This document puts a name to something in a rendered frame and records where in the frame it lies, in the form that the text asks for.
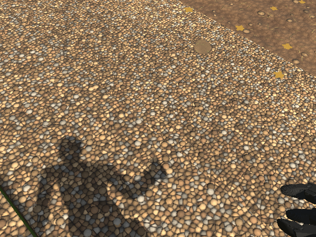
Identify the robot right hand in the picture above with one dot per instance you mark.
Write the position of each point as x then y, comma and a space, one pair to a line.
305, 216

